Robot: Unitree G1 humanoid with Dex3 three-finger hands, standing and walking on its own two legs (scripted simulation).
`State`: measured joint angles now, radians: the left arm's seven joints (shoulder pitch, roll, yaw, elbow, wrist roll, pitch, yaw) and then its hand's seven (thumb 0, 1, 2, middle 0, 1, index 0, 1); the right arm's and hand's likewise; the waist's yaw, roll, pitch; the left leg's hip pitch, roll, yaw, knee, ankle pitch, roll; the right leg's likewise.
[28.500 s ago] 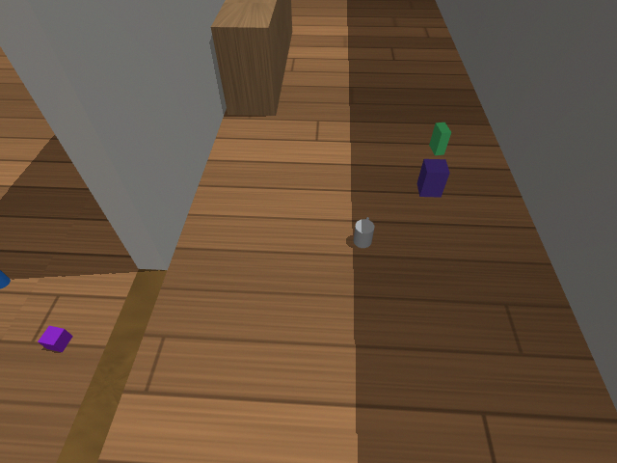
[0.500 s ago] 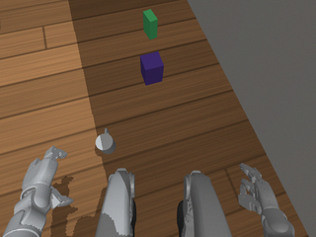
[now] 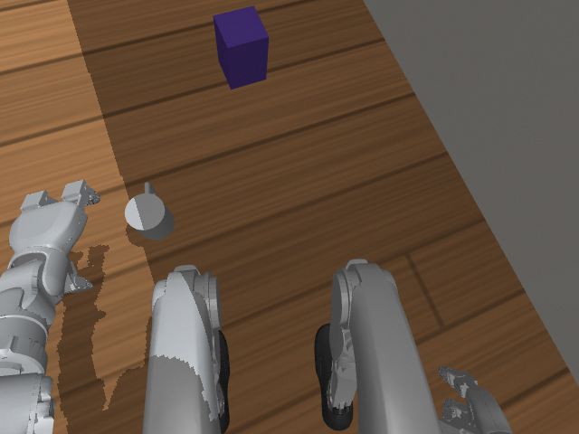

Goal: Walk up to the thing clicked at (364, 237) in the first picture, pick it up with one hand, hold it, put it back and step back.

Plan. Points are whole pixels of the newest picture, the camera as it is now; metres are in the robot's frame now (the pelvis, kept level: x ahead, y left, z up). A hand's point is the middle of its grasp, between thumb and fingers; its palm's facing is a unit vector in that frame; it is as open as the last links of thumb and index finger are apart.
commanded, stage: rise first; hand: left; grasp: from above
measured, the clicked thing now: (151, 210) +0.48 +0.28 -0.36
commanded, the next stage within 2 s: approach in 1.18 s
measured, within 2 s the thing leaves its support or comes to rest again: neither
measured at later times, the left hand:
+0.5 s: hand (95, 233) +0.39 +0.32 -0.21, palm faces -0.45 -0.07 -0.89, open 14.2 cm
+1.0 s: hand (108, 226) +0.41 +0.31 -0.24, palm faces -0.45 -0.07 -0.89, open 14.2 cm
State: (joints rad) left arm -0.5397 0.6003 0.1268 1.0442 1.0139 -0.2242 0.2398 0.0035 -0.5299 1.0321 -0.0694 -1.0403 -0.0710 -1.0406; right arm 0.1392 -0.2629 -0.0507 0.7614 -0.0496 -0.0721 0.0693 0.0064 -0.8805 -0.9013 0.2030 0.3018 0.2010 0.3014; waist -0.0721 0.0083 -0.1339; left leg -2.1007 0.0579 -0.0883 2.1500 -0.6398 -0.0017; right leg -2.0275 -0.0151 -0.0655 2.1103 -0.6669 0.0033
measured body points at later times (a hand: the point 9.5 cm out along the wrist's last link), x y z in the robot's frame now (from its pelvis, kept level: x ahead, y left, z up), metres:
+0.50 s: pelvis +0.00 +0.00 -0.05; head +0.22 +0.06 +0.34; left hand +0.41 +0.32 -0.16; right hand +0.10 -0.27 -0.18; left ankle +0.09 +0.13 -0.37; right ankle +0.10 -0.12 -0.37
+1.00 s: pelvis +0.01 +0.00 -0.07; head +0.23 +0.06 +0.31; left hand +0.43 +0.31 -0.19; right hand +0.09 -0.28 -0.19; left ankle +0.09 +0.13 -0.37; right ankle +0.10 -0.12 -0.37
